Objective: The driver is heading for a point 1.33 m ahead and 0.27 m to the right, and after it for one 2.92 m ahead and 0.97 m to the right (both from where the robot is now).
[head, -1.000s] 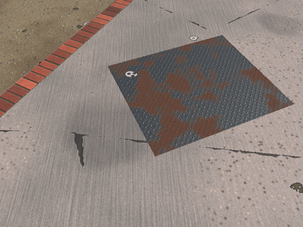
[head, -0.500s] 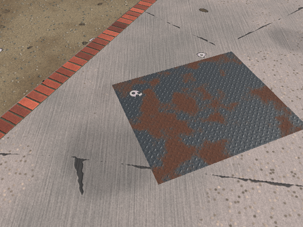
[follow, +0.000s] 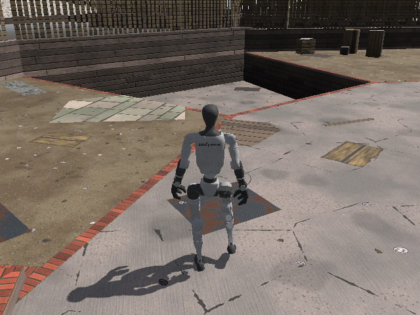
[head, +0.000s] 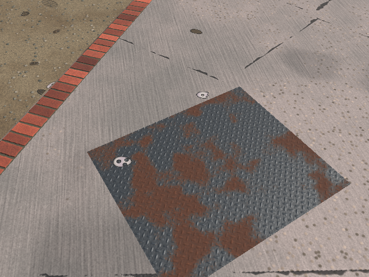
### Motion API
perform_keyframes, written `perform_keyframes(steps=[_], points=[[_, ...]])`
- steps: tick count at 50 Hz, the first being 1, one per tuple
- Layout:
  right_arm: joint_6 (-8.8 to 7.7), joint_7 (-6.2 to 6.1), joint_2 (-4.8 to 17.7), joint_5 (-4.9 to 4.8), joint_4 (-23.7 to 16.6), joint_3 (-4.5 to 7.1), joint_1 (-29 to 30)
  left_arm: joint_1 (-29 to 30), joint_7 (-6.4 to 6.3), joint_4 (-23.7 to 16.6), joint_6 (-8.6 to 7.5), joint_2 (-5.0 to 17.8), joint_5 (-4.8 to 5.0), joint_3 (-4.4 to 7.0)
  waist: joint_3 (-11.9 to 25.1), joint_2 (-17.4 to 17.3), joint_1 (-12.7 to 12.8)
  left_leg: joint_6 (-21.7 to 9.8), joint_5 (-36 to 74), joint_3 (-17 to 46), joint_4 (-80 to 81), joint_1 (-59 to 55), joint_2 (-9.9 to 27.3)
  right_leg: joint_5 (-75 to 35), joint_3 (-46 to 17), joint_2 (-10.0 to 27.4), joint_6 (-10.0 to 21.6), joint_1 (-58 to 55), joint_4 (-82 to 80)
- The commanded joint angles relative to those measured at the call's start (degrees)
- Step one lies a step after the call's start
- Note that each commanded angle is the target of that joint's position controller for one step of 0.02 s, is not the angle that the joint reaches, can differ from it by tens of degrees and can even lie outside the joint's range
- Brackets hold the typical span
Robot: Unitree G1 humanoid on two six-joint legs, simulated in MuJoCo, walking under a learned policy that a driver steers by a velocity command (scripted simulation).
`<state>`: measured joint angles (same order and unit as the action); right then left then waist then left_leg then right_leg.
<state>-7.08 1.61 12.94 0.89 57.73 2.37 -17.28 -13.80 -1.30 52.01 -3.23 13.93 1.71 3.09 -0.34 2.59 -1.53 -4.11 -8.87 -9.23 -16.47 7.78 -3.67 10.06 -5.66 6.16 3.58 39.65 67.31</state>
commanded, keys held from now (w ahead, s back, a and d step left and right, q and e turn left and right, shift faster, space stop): w+e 0.66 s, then w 0.14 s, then w+q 0.20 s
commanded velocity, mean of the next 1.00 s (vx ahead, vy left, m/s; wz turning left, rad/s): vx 0.50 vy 0.00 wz -0.42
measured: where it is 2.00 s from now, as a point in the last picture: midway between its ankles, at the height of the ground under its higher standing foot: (238, 157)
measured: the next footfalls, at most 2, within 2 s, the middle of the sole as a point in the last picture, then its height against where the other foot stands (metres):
right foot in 0.32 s outside the picture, level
left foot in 0.82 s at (209, 239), level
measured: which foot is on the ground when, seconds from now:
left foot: down 0.00-0.34, up 0.36-0.80, down 0.82-1.00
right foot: up 0.00-0.30, down 0.32-0.82, up 0.84-1.00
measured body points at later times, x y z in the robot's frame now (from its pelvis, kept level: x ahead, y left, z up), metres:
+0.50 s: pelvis +0.28 -0.10 +0.00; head +0.31 -0.12 +0.44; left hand +0.44 +0.14 -0.12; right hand +0.34 -0.39 -0.12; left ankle +0.29 +0.09 -0.65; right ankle +0.29 -0.17 -0.74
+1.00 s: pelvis +0.56 -0.13 +0.00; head +0.59 -0.13 +0.45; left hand +0.79 +0.06 -0.12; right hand +0.53 -0.41 -0.12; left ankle +0.63 -0.07 -0.74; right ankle +0.47 -0.25 -0.66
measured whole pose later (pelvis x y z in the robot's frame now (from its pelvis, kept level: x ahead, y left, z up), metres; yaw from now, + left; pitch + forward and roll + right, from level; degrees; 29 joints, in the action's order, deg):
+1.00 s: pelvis +0.56 -0.13 +0.00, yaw -24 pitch +2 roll +0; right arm -5.8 1.9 14.8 -0.2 46.6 3.1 -16.4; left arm -14.4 -0.3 41.7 -4.9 15.2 -0.3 2.9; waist -0.4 1.9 -1.7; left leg -3.8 -8.6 1.4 -23.2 16.5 -4.2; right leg 19.0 -2.9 1.1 2.0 28.7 63.9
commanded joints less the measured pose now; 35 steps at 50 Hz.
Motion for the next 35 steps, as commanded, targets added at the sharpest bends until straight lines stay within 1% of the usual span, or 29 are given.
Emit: perform_keyframes(steps=[1, 3, 6, 9, 11, 12, 13, 14, 15, 16, 17, 18, 19, 20, 21, 22, 23, 25, 26, 27, 29, 31, 33, 35], points=[[-0.94, -1.20, 6.4, 0.32, -3.0, 0.94, 3.4, -2.9, 0.18, -2.3, 0.09, 2.0, -0.43, 0.87, -3.1, -4.8, 2.8, -7.7, 7.5, 8.1, 11.3, 4.7, 17.2, -8.4, -2.9, 1.9, -0.8, 2.5, -4.5], [-0.60, -1.90, 7.5, 0.28, -2.9, 1.00, 2.2, 0.5, 0.90, -3.5, -0.50, 1.7, -0.39, 0.82, -3.0, -4.2, 1.8, -6.8, 9.2, 5.8, 10.8, 1.4, 17.1, -13.3, -1.8, 1.5, -1.0, 3.8, -11.6], [0.10, -2.60, 8.8, -0.29, -2.5, 1.10, -0.7, 7.4, 2.18, -6.2, -0.85, 0.6, -0.66, 0.21, -4.2, -3.5, -1.0, -6.0, 10.0, 3.1, 10.4, -3.4, 18.1, -16.0, 2.4, 1.2, -1.0, 4.5, -20.6], [1.32, -2.85, 9.7, -0.84, -1.7, 1.41, -3.9, 12.9, 3.48, -9.3, -0.87, 0.0, -0.58, -0.29, -6.0, -3.3, -3.1, -5.6, 11.3, 1.5, 7.9, -10.2, 19.9, -12.7, 5.2, 0.8, -0.4, 6.9, -26.0], [2.22, -2.84, 10.4, -1.27, -1.7, 1.75, -4.5, 14.6, 4.29, -11.4, -0.79, 0.2, -0.42, -0.30, -6.3, -4.0, -3.2, -4.9, 15.3, 0.5, 5.1, -13.7, 21.1, -7.3, 7.3, 0.0, 0.6, 6.6, -28.0], [2.60, -2.84, 11.0, -1.42, -2.0, 1.94, -3.7, 14.3, 4.65, -12.1, -0.74, 0.7, -0.33, -0.10, -5.7, -4.7, -2.3, -4.3, 21.4, -0.6, 2.7, -14.3, 21.2, -4.2, 8.8, -1.1, 1.5, 4.1, -29.1], [2.91, -2.92, 11.8, -1.46, -2.6, 2.17, -2.5, 12.9, 4.90, -12.6, -0.64, 1.7, -0.29, 0.35, -4.1, -6.1, -0.9, -3.5, 31.9, -1.9, -1.0, -14.2, 21.1, -1.3, 10.9, -3.1, 2.6, -0.3, -29.5], [3.27, -3.10, 12.6, -1.48, -3.2, 2.43, -1.5, 9.4, 5.01, -12.4, -0.52, 3.1, -0.24, 1.15, -1.3, -7.7, 1.5, -2.8, 43.2, -3.0, -7.0, -13.8, 20.9, 1.1, 12.9, -5.6, 3.8, -6.5, -29.4], [3.74, -3.27, 13.1, -1.56, -3.9, 2.57, 0.1, 1.9, 5.01, -11.0, -0.49, 5.5, -0.06, 2.54, 2.9, -7.9, 6.0, -1.6, 50.3, -4.4, -17.6, -11.7, 19.5, 0.1, 14.2, -8.6, 5.6, -16.8, -32.1], [3.70, -3.33, 12.5, -1.56, -4.9, 2.25, 0.5, -8.1, 4.17, -8.4, -0.33, 10.1, -0.06, 4.90, 8.3, -5.7, 10.7, 0.7, 44.2, -5.0, -32.4, -2.8, 16.7, -3.0, 10.9, -9.5, 8.2, -33.4, -35.5], [2.47, -2.66, 6.4, 0.17, -7.5, 0.41, -3.3, -13.0, 2.90, -7.6, 0.08, 17.6, -0.08, 6.80, 13.9, 8.2, 8.3, 4.1, 3.4, -4.4, -54.9, 21.1, 9.4, -1.6, -15.2, 5.7, 15.7, -54.2, -36.7], [-0.56, -1.59, 4.8, -0.88, -9.6, -0.58, -3.1, -12.9, 3.07, -9.3, -0.70, 17.2, -0.81, 5.96, 23.3, 10.0, 6.5, 4.5, -24.6, 9.7, -66.9, 34.2, 0.9, 3.8, -43.6, 15.0, 23.5, -63.9, -48.5], [-2.30, -1.02, 9.6, -3.25, -11.6, 0.88, 5.1, -12.8, 3.30, -8.9, -1.17, 12.5, -1.45, 4.66, 18.3, 4.4, 9.1, 2.6, -20.2, 14.9, -67.8, 40.4, 4.4, 1.2, -36.9, 12.6, 19.1, -62.1, -50.6], [-2.93, -1.02, 9.1, -3.55, -12.8, 0.70, 7.3, -9.0, 3.18, -9.3, -1.45, 10.1, -1.12, 3.97, 11.5, 2.4, 7.1, 1.5, -14.7, 14.2, -63.5, 41.1, 6.9, -4.0, -27.2, 10.4, 16.4, -53.9, -50.0], [-2.77, -1.51, 8.9, -2.34, -12.0, 0.90, 7.1, -3.8, 3.26, -10.7, -1.47, 8.1, -0.84, 3.31, 7.9, -2.8, 4.1, 1.7, -11.1, 13.9, -58.8, 37.2, 9.3, -9.5, -20.1, 7.6, 14.4, -44.5, -50.3], [-1.94, -1.78, 9.4, -1.65, -11.7, 1.54, 5.7, -0.5, 3.17, -11.9, -1.47, 6.3, -1.07, 2.68, 6.0, -2.6, 1.7, 2.1, -9.0, 13.9, -54.7, 32.6, 10.9, -13.2, -15.6, 5.6, 13.1, -37.7, -51.4], [-0.89, -1.64, 9.3, -1.38, -12.0, 1.78, 4.7, 0.7, 3.04, -12.5, -1.51, 5.8, -1.38, 2.40, 5.3, -1.8, 0.3, 2.7, -7.9, 14.0, -52.5, 29.4, 11.6, -14.5, -14.1, 4.2, 12.9, -33.5, -52.9], [0.46, -1.70, 7.9, -0.46, -12.8, 1.84, 4.6, 0.1, 2.51, -12.6, -1.84, 7.3, -0.97, 2.71, 4.2, -1.9, -0.6, 4.8, -5.7, 12.8, -47.9, 27.9, 11.1, -19.3, -11.1, 2.8, 13.4, -29.1, -54.1], [0.81, -1.88, 7.4, -0.08, -13.6, 1.78, 6.2, -0.9, 2.07, -12.5, -1.93, 8.3, -0.87, 2.98, 3.4, -1.8, -0.4, 5.7, -3.4, 12.3, -44.8, 28.4, 10.5, -20.6, -9.8, 2.1, 13.4, -27.9, -54.6], [0.96, -2.06, 7.0, 0.09, -14.6, 1.67, 8.6, -2.0, 1.61, -12.4, -1.90, 9.0, -0.79, 3.17, 2.5, -1.3, 0.2, 6.5, -0.7, 11.9, -40.8, 29.3, 10.0, -20.8, -8.9, 1.5, 13.2, -27.3, -54.8], [0.86, -2.16, 6.2, -0.06, -16.2, 1.32, 13.8, -4.1, 0.95, -12.1, -1.55, 9.2, -0.61, 3.24, 1.4, 0.1, 2.0, 7.1, 5.9, 11.7, -30.9, 29.2, 8.3, -17.8, -7.7, -0.1, 11.7, -26.8, -54.4], [0.53, -1.83, 5.4, -0.46, -17.4, 0.94, 17.9, -5.5, 0.66, -11.9, -1.27, 9.3, -0.48, 3.28, 0.8, 2.1, 3.7, 6.8, 11.8, 11.5, -21.7, 27.0, 6.3, -12.5, -7.5, -1.2, 10.1, -26.5, -53.7], [0.21, -1.42, 5.8, -1.00, -18.7, 0.94, 20.9, -6.7, 0.65, -11.6, -1.17, 9.9, -0.39, 3.43, 0.4, 3.1, 5.0, 6.6, 14.3, 11.3, -16.7, 24.7, 4.9, -8.9, -9.2, -0.6, 9.2, -26.7, -53.1], [-0.32, -0.80, 6.8, -1.21, -19.3, 1.10, 21.6, -8.1, 0.52, -10.8, -1.11, 9.3, -0.28, 3.22, 0.5, 3.5, 5.5, 5.6, 14.9, 12.2, -14.1, 24.0, 5.0, -7.3, -11.2, 1.3, 8.9, -29.9, -51.1]])
Keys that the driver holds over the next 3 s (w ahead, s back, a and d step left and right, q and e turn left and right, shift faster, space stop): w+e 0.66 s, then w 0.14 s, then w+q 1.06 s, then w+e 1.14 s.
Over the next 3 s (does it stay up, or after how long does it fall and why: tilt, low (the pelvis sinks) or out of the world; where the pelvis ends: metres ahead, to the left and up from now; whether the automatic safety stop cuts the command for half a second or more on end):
stays up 1.63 -0.24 -0.01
